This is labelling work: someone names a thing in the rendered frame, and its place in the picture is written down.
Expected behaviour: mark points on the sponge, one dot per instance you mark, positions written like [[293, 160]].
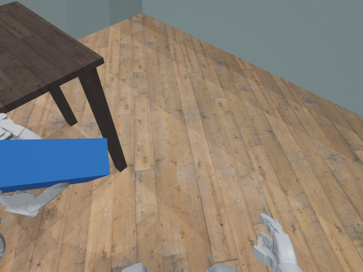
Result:
[[27, 164]]

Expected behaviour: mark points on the left robot hand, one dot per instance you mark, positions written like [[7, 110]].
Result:
[[22, 202]]

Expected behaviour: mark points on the table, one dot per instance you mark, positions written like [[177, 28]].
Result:
[[36, 57]]

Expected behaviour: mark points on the right robot hand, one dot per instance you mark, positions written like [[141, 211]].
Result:
[[277, 250]]

